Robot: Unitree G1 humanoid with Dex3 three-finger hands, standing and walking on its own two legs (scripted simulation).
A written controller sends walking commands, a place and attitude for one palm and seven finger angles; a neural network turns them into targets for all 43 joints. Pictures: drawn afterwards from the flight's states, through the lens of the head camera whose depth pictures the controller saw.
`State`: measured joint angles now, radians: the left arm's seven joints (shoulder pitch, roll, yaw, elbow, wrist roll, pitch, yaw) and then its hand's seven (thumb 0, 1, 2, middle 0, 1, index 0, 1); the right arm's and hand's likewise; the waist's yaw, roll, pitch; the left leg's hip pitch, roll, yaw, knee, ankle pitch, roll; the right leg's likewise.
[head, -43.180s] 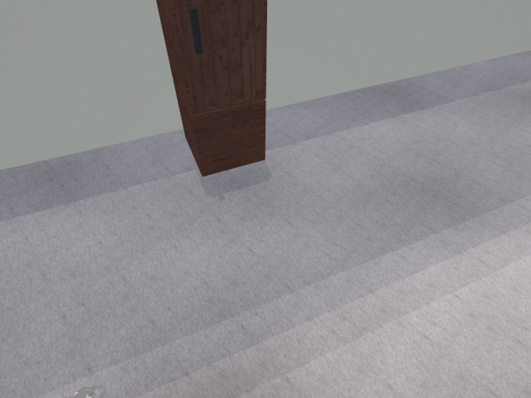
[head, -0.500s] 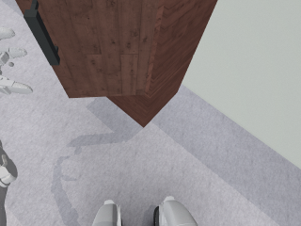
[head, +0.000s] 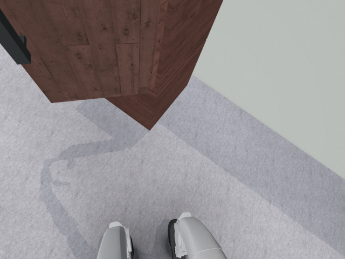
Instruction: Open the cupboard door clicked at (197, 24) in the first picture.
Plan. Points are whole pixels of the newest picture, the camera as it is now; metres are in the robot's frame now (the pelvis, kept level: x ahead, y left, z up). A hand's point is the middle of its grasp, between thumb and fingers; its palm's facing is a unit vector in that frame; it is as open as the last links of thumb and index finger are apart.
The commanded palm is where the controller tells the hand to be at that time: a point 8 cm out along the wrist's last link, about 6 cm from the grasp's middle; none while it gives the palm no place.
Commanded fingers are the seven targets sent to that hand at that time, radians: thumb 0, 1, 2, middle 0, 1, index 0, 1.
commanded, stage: move the hooked fingers beside the handle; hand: left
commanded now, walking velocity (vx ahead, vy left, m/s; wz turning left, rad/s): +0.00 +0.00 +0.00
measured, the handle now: (3, 21) +0.58 +0.26 +0.09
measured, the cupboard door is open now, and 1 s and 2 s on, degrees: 47 47 47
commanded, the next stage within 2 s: slide the fingers in behind the handle in 0.66 s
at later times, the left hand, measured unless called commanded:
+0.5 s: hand out of the picture +0.51 +0.33 +0.10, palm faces +0.09 -1.00 +0.00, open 14.0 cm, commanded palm +0.51 +0.35 +0.09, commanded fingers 0.00 -0.50 0.30 -0.30 -1.20 -0.30 -1.20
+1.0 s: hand out of the picture +0.52 +0.30 +0.10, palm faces +0.08 -1.00 +0.00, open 14.0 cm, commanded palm +0.50 +0.33 +0.09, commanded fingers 0.00 -0.50 0.30 -0.30 -1.20 -0.30 -1.20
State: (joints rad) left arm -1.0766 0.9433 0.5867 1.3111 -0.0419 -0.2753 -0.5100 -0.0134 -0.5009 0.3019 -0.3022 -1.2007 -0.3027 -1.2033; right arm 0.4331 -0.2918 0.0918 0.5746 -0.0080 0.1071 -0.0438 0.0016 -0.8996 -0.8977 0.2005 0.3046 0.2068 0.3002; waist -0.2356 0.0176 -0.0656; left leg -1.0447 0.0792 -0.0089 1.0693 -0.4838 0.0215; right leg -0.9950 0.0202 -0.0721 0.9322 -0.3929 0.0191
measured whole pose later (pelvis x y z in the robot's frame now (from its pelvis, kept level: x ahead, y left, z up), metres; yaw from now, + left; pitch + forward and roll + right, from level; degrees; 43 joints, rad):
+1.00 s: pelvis +0.00 +0.00 +0.00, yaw +0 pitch +25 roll -6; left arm -1.02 0.86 0.56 1.27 -0.07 -0.30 -0.48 -0.01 -0.50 0.30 -0.30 -1.20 -0.30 -1.20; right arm 0.43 -0.28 0.09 0.59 -0.01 0.11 -0.03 0.00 -0.90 -0.90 0.20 0.30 0.21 0.30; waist -0.22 0.02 -0.07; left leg -1.02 0.08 -0.02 1.07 -0.48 0.02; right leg -0.97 0.02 -0.08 0.93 -0.39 0.02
